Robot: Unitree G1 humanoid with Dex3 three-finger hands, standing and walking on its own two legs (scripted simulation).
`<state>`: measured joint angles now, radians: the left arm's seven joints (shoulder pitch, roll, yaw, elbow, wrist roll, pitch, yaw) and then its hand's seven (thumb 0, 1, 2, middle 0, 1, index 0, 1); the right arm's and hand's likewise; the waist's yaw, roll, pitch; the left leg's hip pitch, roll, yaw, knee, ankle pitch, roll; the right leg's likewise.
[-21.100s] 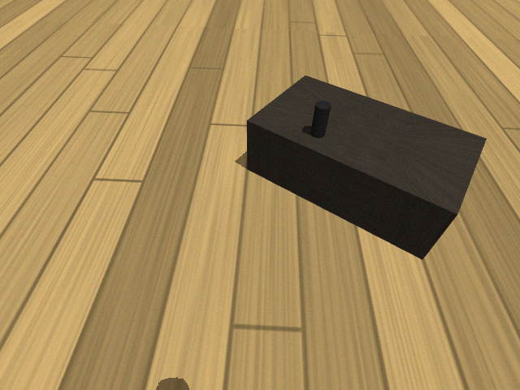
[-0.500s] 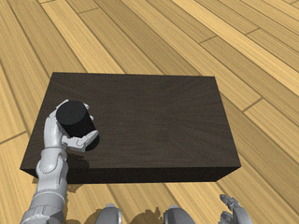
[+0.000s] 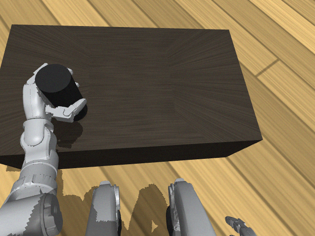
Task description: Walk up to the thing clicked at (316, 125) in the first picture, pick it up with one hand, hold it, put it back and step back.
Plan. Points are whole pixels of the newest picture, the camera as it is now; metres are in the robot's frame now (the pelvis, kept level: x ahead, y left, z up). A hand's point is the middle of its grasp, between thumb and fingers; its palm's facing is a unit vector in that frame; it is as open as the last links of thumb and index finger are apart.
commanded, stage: crouch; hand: left
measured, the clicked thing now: (65, 96) +0.46 +0.20 +0.00
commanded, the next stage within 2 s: lower in 0.40 s
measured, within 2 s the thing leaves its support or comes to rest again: rests again in 1.42 s
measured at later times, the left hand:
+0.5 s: hand (72, 97) +0.48 +0.20 -0.05, palm faces +0.13 -0.99 -0.01, open 9.4 cm
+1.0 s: hand (78, 106) +0.49 +0.20 -0.12, palm faces +0.12 -0.99 -0.02, open 9.4 cm
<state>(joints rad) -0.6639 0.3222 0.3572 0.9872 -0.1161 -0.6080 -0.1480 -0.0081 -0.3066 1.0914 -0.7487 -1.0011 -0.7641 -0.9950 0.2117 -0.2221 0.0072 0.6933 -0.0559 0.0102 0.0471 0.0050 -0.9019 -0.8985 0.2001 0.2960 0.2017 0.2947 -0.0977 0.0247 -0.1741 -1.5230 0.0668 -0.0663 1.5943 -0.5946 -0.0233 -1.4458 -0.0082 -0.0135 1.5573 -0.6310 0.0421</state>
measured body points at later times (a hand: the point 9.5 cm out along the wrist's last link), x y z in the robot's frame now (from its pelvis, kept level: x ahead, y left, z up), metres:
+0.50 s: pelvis -0.02 -0.01 -0.06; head +0.18 +0.03 +0.35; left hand +0.47 +0.25 -0.05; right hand +0.06 -0.27 -0.18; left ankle +0.06 +0.13 -0.54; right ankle +0.05 -0.15 -0.54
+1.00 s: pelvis -0.03 -0.01 -0.13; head +0.18 +0.03 +0.27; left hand +0.48 +0.25 -0.12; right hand +0.05 -0.27 -0.25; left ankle +0.06 +0.13 -0.54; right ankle +0.05 -0.15 -0.54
